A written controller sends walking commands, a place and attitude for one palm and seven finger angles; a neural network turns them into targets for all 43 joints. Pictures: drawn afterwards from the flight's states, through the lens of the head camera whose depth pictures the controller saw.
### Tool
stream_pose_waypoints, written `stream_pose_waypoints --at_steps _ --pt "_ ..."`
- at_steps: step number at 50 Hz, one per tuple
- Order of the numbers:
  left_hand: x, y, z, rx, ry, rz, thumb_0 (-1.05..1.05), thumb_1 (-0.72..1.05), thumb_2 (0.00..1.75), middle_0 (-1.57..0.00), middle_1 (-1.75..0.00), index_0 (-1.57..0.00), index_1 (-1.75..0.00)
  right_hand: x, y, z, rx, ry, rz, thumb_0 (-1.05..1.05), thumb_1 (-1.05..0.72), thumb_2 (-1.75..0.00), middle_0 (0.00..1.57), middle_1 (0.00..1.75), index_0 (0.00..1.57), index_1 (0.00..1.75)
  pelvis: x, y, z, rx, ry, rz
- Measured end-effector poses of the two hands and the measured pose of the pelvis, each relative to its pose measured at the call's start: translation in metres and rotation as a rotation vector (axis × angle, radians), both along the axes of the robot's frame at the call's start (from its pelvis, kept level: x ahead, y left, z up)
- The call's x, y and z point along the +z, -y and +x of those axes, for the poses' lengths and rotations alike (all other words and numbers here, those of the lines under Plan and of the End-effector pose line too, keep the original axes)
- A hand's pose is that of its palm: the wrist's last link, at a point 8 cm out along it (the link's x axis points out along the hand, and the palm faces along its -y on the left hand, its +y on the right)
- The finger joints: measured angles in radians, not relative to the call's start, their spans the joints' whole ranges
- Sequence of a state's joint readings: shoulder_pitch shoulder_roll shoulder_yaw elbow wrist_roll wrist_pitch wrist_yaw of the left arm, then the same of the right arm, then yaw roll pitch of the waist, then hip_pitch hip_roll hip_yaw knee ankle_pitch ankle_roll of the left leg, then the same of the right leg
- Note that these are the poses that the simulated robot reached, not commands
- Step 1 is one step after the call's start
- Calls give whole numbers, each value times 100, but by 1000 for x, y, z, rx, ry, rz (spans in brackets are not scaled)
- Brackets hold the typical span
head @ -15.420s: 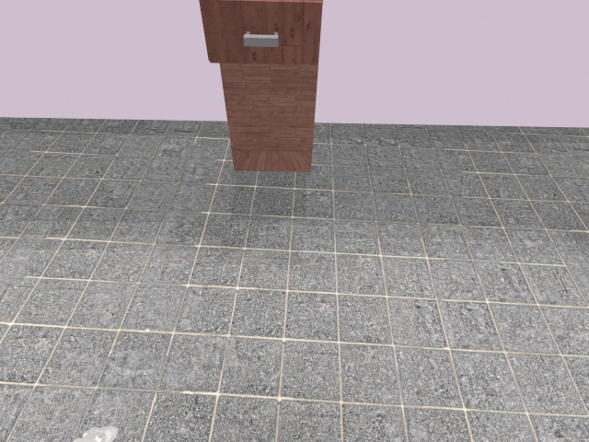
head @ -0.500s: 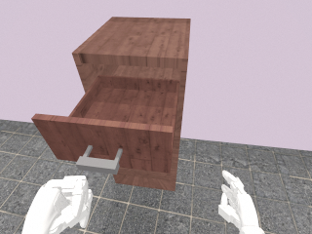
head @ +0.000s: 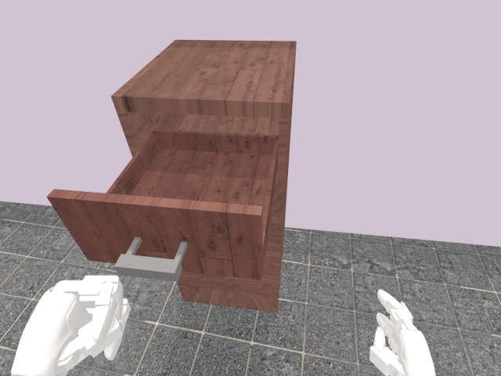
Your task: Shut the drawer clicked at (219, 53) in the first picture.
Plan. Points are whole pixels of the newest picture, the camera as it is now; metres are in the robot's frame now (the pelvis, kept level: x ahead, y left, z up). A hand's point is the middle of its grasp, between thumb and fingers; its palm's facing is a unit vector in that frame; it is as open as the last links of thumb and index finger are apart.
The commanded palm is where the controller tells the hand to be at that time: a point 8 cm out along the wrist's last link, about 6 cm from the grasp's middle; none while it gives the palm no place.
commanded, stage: raise the hand and make a fist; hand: left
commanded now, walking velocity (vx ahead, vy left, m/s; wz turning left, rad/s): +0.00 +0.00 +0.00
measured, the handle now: (154, 256) +0.29 +0.21 +0.05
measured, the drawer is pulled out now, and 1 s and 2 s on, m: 0.30 0.30 0.29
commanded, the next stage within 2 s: bring the fist close to the handle in 0.02 s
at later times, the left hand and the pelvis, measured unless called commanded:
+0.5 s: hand (130, 322) +0.15 +0.17 +0.11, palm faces +0.02 -0.99 -0.10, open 3.3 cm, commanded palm +0.11 +0.22 +0.12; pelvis +0.01 +0.00 +0.00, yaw +0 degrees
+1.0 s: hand (159, 312) +0.19 +0.16 +0.07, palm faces -0.04 -1.00 -0.05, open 3.3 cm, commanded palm +0.17 +0.22 +0.07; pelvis +0.00 +0.01 -0.02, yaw +0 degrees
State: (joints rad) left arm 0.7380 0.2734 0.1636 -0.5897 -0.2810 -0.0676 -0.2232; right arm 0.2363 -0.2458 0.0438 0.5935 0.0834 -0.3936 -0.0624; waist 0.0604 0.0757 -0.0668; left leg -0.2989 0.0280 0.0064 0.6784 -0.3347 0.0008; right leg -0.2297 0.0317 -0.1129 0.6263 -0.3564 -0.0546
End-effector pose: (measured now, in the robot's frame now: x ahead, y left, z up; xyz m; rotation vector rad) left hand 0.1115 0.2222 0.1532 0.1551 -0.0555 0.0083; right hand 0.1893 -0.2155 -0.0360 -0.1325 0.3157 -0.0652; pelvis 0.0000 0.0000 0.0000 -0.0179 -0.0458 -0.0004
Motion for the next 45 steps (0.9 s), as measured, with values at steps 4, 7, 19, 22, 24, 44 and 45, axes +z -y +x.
stream_pose_waypoints --at_steps 4,7,19,22,24,44,45 --pt "-1 -3 4 9 -2 -3 2 90 90 -141 -160 -140 -160 -2 4 -1 -9 -1 -3 2 -90 -90 20 30 20 30 1 2 1 1 1 -2" --pt "-2 -4 8 5 -8 -6 2 90 90 -141 -160 -140 -160 -2 5 0 -9 0 -4 2 -90 -90 20 30 20 30 2 2 2 0 1 -2" --pt "-26 2 17 -4 -65 -56 2 90 90 -140 -160 -140 -160 -5 -1 7 12 -18 -10 2 -90 -90 20 30 20 30 0 0 7 -3 -30 11" --pt "-32 -1 18 7 -66 -52 2 90 90 -140 -160 -140 -160 -8 -2 8 15 -35 -15 2 -90 -90 20 30 20 30 -1 -1 7 -1 -36 9" --pt "-35 -4 20 14 -63 -55 2 90 90 -141 -160 -140 -160 -10 -4 8 18 -46 -17 2 -90 -90 20 30 20 30 -2 -1 6 1 -40 8" --pt "-70 2 46 -15 -73 -92 2 90 90 -140 -160 -140 -160 -38 -1 -21 -15 -186 -42 2 -90 -90 20 30 20 30 -13 -9 -3 3 -98 6" --pt "-72 3 49 -20 -74 -93 2 90 90 -140 -160 -140 -160 -39 0 -23 -17 -193 -44 2 -90 -90 20 30 20 30 -14 -10 -3 2 -102 6"
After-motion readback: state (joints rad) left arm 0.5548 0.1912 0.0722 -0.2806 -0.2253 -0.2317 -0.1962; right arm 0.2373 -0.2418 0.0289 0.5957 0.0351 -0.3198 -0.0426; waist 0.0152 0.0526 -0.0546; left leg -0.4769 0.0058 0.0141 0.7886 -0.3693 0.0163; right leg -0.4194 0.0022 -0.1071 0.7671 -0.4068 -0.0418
